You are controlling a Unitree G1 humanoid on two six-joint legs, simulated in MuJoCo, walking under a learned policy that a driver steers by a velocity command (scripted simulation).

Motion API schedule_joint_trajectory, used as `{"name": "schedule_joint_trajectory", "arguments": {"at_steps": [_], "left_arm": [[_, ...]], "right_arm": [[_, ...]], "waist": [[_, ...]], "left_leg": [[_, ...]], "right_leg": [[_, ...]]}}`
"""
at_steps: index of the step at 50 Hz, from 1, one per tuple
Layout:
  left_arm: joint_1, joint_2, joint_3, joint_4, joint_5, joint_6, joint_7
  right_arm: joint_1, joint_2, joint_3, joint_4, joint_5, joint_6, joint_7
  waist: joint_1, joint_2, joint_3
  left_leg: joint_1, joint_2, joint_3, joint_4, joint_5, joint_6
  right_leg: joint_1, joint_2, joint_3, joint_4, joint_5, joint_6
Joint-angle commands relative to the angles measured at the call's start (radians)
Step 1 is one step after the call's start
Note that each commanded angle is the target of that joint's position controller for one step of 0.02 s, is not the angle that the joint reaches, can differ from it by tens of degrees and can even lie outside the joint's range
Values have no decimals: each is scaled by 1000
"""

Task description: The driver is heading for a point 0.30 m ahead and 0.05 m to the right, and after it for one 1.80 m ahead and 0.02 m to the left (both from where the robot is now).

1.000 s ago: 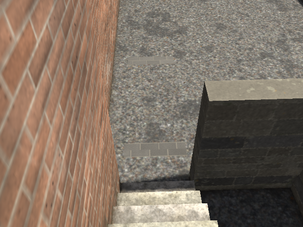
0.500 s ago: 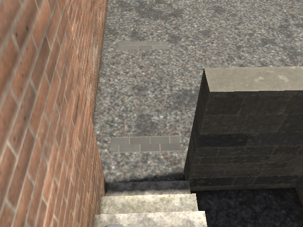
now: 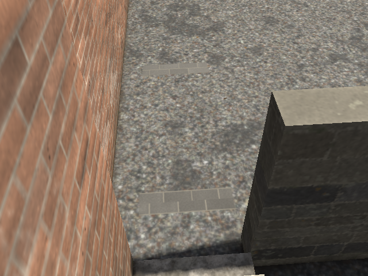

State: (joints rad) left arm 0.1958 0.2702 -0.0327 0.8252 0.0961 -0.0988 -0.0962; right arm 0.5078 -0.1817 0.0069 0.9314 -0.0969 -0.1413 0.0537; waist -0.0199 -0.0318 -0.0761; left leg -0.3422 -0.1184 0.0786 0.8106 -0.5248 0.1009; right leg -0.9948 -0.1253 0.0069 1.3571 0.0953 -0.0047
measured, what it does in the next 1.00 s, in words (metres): goes down: right foot 0.22 m lower, then left foot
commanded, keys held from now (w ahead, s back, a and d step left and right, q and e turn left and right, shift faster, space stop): w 0.10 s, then no key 0.90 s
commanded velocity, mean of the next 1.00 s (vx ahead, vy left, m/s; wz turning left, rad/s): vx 0.17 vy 0.00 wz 0.00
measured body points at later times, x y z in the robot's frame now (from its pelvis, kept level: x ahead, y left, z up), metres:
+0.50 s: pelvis +0.20 -0.01 -0.23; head +0.22 -0.01 +0.22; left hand +0.18 +0.23 -0.38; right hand +0.26 -0.24 -0.36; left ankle +0.24 +0.13 -0.85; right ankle +0.19 -0.09 -0.91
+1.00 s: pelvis +0.21 -0.01 -0.18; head +0.24 -0.01 +0.27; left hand +0.30 +0.28 -0.30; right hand +0.36 -0.24 -0.30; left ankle +0.20 +0.14 -0.91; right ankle +0.19 -0.09 -0.91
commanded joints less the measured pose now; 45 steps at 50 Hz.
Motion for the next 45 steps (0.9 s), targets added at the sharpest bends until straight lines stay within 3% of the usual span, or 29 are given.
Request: {"name": "schedule_joint_trajectory", "arguments": {"at_steps": [1, 2, 4, 6, 7, 8, 9, 10, 11, 12, 13, 14, 15, 16, 17, 19, 21, 23, 25, 26, 27, 28, 30, 31, 33, 35, 37, 40, 45], "left_arm": [[16, 113, 23, 6, 32, -2, -17], [0, 149, 25, 32, -9, -5, 0], [-16, 126, 30, 35, -34, -2, 15], [-101, 117, 27, 27, -36, 7, 18], [5, 104, 30, 62, -5, 18, 10], [126, 102, 38, 82, 12, 15, 19], [249, 122, 42, 132, -10, 12, 30], [386, 180, 85, 187, -67, 8, 44], [688, 228, 107, 265, -86, 15, 47], [542, 272, 125, 180, -73, 26, 16], [473, 296, 147, 127, 19, 30, 17], [309, 283, 149, 76, 48, 28, 27], [156, 220, 109, 64, -8, 35, 20], [114, 108, 70, 73, -17, 36, 50], [192, 10, 40, 126, -37, 30, 76], [190, 53, 29, 147, -50, -14, 93], [78, 158, 31, 120, -14, -45, 98], [3, 197, 35, 100, -56, -53, 54], [-42, 149, 17, 99, -89, -39, 11], [-70, 156, 22, 85, -129, -30, -2], [200, 207, 68, 100, -138, -15, -5], [276, 214, 73, 106, -136, -12, 0], [108, 211, 79, 71, -137, -4, 20], [144, 171, 67, 75, -137, -1, 23], [110, 171, 63, 93, -131, 17, 29], [47, 229, 82, 93, -126, 29, 26], [28, 214, 85, 89, -122, 31, 19], [-21, 198, 80, 76, -117, 28, 18], [-32, 220, 85, 69, -105, 39, 21]], "right_arm": [[-52, -135, -11, -119, 25, -65, -40], [-53, -125, -3, -161, 39, -52, -54], [0, -174, -7, -155, 59, -16, -29], [21, -169, -9, -153, 65, 26, -19], [39, -163, -2, -136, 44, 33, -5], [-71, -149, -1, -155, 53, 34, 9], [-74, -93, 2, -132, 56, 37, 15], [-32, -148, -13, -121, 81, 50, 37], [13, -191, -18, -110, 13, 51, 101], [59, -123, -20, -172, 28, 35, 112], [-12, -136, -25, -212, 60, 44, 91], [-59, -86, -4, -278, 65, 53, 75], [-16, -38, 11, -224, 72, 77, 72], [90, 7, 21, -161, 41, 99, 73], [135, 43, 30, -125, 19, 108, 90], [81, 17, 21, -107, 16, 132, 121], [44, -7, 17, -129, -2, 118, 132], [104, -64, -25, -96, 4, 92, 112], [130, -30, -14, -81, 31, 57, 86], [95, -37, -6, -66, 62, 36, 79], [-116, -169, 2, -116, 117, 25, 80], [-209, -154, 16, -124, 110, 16, 98], [-187, -135, 23, -97, 101, 2, 98], [-252, -158, 20, -97, 118, 9, 116], [-305, -180, 10, -102, 121, 31, 119], [-240, -149, 9, -86, 106, 38, 112], [-281, -163, 10, -110, 92, 51, 107], [-292, -177, 5, -114, 87, 74, 104], [-373, -184, 6, -132, 73, 86, 99]], "waist": [[29, 46, 70], [-8, -35, 44], [3, 50, 84], [-70, 80, 182], [-35, 112, 153], [37, 109, 121], [44, 9, 129], [106, -164, 94], [190, -266, -211], [102, -275, -358], [152, -22, -246], [116, 38, -90], [2, 111, 31], [-62, 144, 188], [-87, 62, 257], [-69, 78, 166], [-106, 52, 63], [-129, -9, -13], [-142, 8, -39], [-143, 87, -27], [72, 263, -54], [129, 186, -44], [86, 17, -39], [136, 82, -59], [124, 89, 10], [61, 26, 19], [64, 78, -16], [44, 38, -29], [49, 64, 47]], "left_leg": [[-351, 171, -187, -37, 440, 51], [-310, 124, -123, 107, 264, -11], [-346, 187, -232, 133, 298, 22], [-116, 234, -358, 211, 306, 55], [-146, 230, -414, 302, 431, 61], [-136, 220, -440, 406, 531, 34], [-92, 189, -433, 604, 515, -12], [-109, 104, -342, 793, 625, -46], [-472, 17, -225, 1316, 223, -115], [-916, -24, -135, 1623, -510, -204], [-1064, -9, -168, 1530, -414, -176], [-1155, 93, -267, 1330, -212, -156], [-945, 175, -299, 1179, -40, -150], [-795, 215, -269, 917, 293, -124], [-608, 215, -189, 906, 376, -120], [-358, 186, -104, 688, 767, -139], [-144, 172, -82, 711, 840, -143], [-103, 159, -108, 600, 630, -159], [-16, 161, -125, 382, 448, -212], [21, 148, -129, 67, 536, -205], [-36, 187, -332, -49, 792, -40], [-40, 213, -392, -53, 787, 37], [-42, 164, -298, -104, 863, -26], [-17, 178, -305, -88, 808, -22], [-66, 161, -265, -129, 726, -62], [-34, 137, -176, -172, 694, -103], [36, 159, -176, -189, 701, -92], [102, 158, -152, -233, 635, -98], [88, 167, -146, -331, 374, -90]], "right_leg": [[285, 33, 1, -262, 328, -7], [348, 17, 15, -545, 625, -23], [510, 83, -47, -571, 417, -6], [332, 50, -22, -863, 233, -3], [446, 68, -37, -725, 309, -3], [537, 53, -2, -802, 192, -13], [625, 3, 55, -1096, 206, -18], [866, 58, -107, -1350, 338, -49], [1551, -118, 28, -875, 885, -262], [1847, -324, 245, -573, 1362, -477], [1710, -341, 280, -589, 1334, -462], [1432, -391, 388, -689, 752, -426], [979, -354, 397, -791, 474, -376], [600, -238, 220, -907, 164, -315], [322, -132, 125, -921, -35, -284], [112, -28, 82, -890, -331, -276], [38, -6, 55, -765, -236, -241], [188, -64, 69, -636, 42, -189], [330, -95, 113, -519, 263, -121], [416, -49, 81, -422, 320, -60], [483, 48, 17, -375, 131, -1], [487, 50, 24, -417, 39, 37], [595, 34, 30, -468, 161, 11], [623, 32, 22, -559, 52, 48], [696, 64, -19, -623, 2, 73], [761, 68, -15, -654, 112, 18], [768, 76, -32, -689, 37, 23], [779, 79, -27, -737, 21, 22], [760, 98, -14, -821, -180, 13]]}}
